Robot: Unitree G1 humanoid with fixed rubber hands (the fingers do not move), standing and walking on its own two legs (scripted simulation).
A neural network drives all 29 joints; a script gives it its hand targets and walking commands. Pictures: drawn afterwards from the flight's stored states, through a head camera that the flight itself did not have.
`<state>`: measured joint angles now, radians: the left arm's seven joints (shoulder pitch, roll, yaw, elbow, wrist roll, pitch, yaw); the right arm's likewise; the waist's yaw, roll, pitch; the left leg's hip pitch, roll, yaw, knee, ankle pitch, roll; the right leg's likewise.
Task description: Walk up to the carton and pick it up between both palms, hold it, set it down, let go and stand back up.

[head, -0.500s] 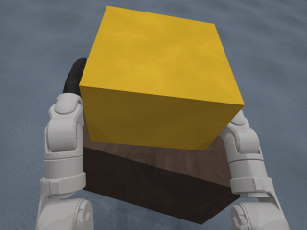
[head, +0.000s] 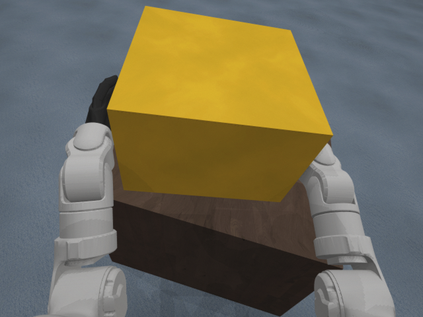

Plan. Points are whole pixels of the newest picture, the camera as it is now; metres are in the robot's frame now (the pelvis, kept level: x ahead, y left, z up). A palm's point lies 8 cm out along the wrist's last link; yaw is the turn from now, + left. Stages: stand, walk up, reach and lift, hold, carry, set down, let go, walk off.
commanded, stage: hold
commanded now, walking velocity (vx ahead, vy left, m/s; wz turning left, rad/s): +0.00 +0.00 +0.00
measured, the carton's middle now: (213, 104) +0.40 -0.01 +0.21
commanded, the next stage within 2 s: none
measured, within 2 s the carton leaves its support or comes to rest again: neither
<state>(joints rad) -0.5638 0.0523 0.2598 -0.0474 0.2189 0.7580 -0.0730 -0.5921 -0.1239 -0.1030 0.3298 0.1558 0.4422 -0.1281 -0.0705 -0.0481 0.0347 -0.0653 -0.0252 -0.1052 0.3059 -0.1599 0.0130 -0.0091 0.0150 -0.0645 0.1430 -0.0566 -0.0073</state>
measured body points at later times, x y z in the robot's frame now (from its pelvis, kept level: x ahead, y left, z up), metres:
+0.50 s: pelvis +0.00 -0.01 +0.00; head -0.01 +0.02 +0.45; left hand +0.38 +0.18 +0.18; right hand +0.38 -0.19 +0.17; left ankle +0.01 +0.11 -0.75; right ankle +0.02 -0.12 -0.75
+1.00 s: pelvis +0.00 +0.00 +0.00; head +0.00 +0.03 +0.45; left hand +0.38 +0.17 +0.18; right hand +0.38 -0.19 +0.17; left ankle +0.01 +0.11 -0.75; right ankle +0.02 -0.12 -0.75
